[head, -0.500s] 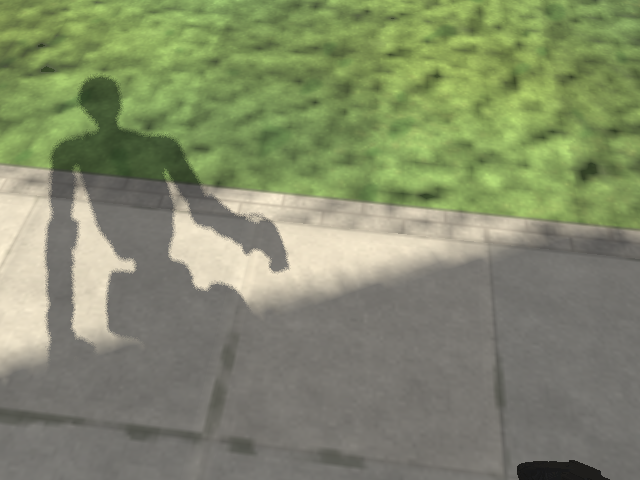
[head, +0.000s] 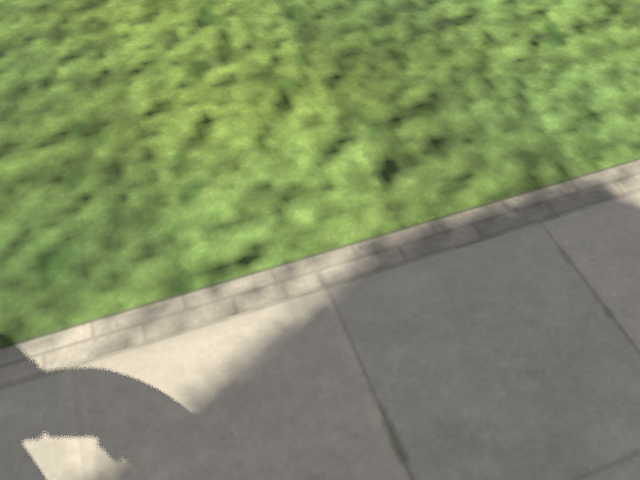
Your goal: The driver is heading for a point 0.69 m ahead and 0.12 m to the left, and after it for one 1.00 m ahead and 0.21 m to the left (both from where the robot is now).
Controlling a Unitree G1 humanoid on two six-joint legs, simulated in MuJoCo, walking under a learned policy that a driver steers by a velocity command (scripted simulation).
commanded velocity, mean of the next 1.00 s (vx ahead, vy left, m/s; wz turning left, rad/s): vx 0.50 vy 0.00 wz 0.26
